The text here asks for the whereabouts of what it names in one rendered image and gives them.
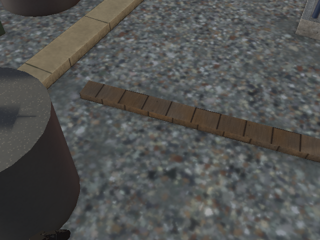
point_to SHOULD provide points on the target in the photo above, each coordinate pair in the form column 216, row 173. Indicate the left robot hand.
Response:
column 62, row 234

